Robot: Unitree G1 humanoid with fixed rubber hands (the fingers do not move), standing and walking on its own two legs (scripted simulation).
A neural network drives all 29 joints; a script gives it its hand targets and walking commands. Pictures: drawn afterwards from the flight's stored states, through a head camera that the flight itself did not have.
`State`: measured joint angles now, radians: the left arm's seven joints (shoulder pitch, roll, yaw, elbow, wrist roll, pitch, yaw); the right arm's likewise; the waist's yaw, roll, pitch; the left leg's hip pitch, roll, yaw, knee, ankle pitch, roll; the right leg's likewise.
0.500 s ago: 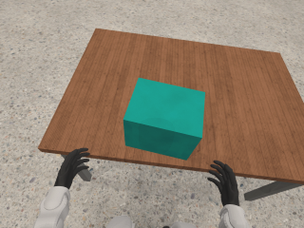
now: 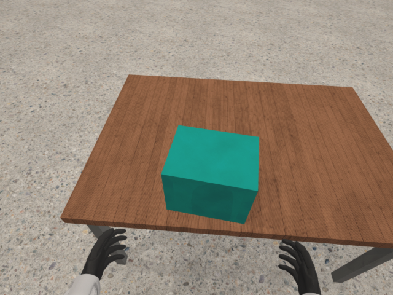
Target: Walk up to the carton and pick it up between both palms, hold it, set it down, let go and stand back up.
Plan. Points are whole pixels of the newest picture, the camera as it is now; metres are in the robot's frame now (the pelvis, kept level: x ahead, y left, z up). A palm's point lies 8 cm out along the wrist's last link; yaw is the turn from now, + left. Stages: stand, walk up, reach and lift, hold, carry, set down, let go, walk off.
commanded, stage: set down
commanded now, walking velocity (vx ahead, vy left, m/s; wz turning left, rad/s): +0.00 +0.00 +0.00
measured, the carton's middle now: (211, 174) +0.45 +0.00 -0.10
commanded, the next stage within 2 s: let go in 0.62 s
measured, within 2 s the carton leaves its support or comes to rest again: neither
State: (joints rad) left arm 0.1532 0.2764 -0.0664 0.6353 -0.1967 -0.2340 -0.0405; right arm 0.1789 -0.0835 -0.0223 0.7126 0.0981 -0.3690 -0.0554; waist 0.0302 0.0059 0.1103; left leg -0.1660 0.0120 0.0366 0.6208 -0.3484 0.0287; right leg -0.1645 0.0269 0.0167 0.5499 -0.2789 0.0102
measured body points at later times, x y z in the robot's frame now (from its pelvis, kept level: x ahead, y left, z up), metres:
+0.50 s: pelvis +0.02 -0.01 +0.01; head +0.03 -0.02 +0.46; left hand +0.18 +0.23 -0.07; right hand +0.20 -0.19 -0.08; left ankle +0.00 +0.09 -0.73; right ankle +0.02 -0.13 -0.73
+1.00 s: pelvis +0.02 -0.03 +0.01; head +0.04 -0.01 +0.46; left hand +0.17 +0.21 -0.09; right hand +0.17 -0.22 -0.09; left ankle +0.00 +0.09 -0.73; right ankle +0.02 -0.13 -0.73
